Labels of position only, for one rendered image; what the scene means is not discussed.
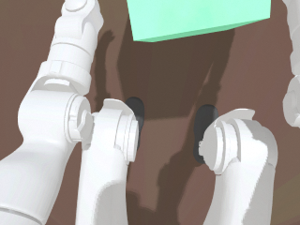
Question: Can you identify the left robot thigh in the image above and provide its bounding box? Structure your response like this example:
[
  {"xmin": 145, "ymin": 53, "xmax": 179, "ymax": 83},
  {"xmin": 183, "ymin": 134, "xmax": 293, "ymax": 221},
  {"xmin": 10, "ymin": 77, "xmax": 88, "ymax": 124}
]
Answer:
[{"xmin": 75, "ymin": 108, "xmax": 139, "ymax": 225}]

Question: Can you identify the robot right forearm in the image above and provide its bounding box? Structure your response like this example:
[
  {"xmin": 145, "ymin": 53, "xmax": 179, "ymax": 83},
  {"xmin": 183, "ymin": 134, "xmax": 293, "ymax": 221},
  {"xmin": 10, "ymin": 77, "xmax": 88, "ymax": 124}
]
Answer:
[{"xmin": 282, "ymin": 0, "xmax": 300, "ymax": 76}]

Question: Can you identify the robot left forearm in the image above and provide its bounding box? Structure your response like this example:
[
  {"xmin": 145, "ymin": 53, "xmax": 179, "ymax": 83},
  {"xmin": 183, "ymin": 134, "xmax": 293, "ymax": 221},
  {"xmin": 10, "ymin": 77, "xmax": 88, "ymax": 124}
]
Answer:
[{"xmin": 18, "ymin": 0, "xmax": 104, "ymax": 131}]

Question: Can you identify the left robot upper arm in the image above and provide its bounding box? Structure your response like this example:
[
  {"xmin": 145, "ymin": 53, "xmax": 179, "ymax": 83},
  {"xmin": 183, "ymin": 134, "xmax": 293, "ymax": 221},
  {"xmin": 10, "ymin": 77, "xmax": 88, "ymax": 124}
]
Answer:
[{"xmin": 0, "ymin": 90, "xmax": 93, "ymax": 225}]

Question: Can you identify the robot right shin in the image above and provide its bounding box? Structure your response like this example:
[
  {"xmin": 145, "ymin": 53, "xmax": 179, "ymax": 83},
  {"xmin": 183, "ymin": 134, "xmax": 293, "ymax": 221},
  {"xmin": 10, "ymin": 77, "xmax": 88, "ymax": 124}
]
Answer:
[{"xmin": 199, "ymin": 108, "xmax": 278, "ymax": 168}]

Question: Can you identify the carton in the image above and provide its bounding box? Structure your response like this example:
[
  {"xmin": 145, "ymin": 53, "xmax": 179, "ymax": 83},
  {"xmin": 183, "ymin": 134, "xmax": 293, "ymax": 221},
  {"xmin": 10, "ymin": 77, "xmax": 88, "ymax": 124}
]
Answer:
[{"xmin": 127, "ymin": 0, "xmax": 271, "ymax": 42}]

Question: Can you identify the right robot upper arm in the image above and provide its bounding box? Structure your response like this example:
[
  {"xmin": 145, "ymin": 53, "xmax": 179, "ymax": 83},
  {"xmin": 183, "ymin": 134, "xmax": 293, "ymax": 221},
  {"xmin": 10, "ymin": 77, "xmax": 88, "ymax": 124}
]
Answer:
[{"xmin": 282, "ymin": 75, "xmax": 300, "ymax": 128}]

